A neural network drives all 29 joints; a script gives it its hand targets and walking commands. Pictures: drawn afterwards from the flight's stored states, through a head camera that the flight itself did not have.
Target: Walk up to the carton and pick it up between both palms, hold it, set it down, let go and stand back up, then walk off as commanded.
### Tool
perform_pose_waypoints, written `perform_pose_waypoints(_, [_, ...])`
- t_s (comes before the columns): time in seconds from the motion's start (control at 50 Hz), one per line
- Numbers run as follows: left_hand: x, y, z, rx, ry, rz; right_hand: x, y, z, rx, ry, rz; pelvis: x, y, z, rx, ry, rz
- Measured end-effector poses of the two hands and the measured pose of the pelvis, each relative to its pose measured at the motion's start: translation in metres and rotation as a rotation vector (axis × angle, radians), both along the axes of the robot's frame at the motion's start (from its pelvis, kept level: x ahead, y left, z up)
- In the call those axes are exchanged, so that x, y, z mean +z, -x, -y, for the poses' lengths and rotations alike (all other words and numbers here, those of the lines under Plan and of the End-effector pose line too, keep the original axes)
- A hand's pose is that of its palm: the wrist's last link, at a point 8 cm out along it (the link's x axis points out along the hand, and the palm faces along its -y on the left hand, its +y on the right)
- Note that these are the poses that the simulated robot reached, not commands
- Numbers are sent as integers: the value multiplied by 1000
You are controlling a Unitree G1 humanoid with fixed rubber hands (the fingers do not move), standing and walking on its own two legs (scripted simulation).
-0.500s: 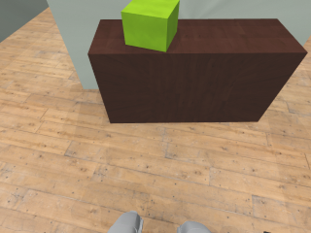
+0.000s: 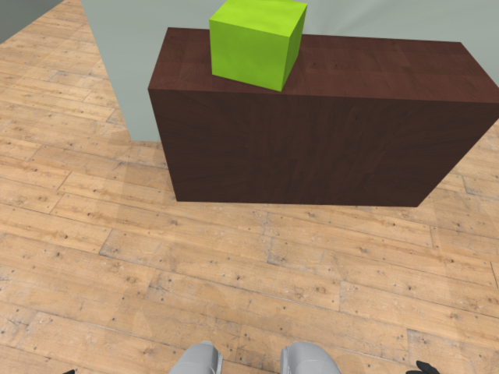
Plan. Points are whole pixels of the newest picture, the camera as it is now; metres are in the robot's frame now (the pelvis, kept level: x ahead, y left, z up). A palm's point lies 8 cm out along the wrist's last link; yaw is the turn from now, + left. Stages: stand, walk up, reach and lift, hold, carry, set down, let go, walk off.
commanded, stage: walk off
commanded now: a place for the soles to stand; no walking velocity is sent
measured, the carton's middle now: (258, 39) +1.04 -0.04 -0.02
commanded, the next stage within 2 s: stand in 2.00 s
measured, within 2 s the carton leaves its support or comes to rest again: neither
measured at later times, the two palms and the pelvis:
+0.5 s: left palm out of the picture +0.03 +0.31 -0.11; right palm out of the picture +0.06 -0.31 -0.11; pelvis -0.03 +0.00 +0.00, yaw +1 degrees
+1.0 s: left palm out of the picture +0.01 +0.31 -0.12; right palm out of the picture +0.02 -0.31 -0.10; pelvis -0.06 +0.00 -0.01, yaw +0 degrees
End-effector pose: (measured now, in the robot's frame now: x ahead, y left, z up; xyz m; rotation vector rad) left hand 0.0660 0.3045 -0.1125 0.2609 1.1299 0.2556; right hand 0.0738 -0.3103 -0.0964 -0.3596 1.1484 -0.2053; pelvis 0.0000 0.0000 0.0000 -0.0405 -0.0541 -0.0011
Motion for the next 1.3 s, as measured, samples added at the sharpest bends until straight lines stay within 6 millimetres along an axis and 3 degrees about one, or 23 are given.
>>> perform_pose_waypoints(0.16, [9, 8, 19, 34, -32, 8, -12, -13, 18, 30, -25, 10, -2, 0, 23, 12, -45, 4])
perform_pose_waypoints(0.3, [23, 17, 12, 42, -74, 7, -20, -12, 19, 48, -40, 9, -1, 6, 22, 12, -44, 2])
perform_pose_waypoints(0.48, [10, 34, -2, 36, -41, -1, -15, 12, 0, 32, -25, 12, -3, 25, 5, 13, -29, 15])
perform_pose_waypoints(0.66, [2, 55, 2, 52, -17, 21, -8, 24, 3, 43, -7, 43, -5, 45, 6, 13, -32, 45])
perform_pose_waypoints(0.8, [-5, 56, -12, 23, -4, 14, -6, 47, -5, 8, 18, 38, -8, 55, -10, 13, -9, 54])
perform_pose_waypoints(0.9, [-7, 54, -11, 0, 15, 4, 0, 63, -7, -24, 24, 23, -5, 59, -12, 6, 2, 50])
perform_pose_waypoints(1.12, [4, 74, 5, 55, -9, -6, -5, 41, 9, 36, 2, 7, -1, 55, 10, -6, -19, 38])
perform_pose_waypoints(1.3, [5, 57, -3, 28, -9, -31, -7, 37, -4, 16, -11, -10, 1, 42, 1, -2, -14, 10])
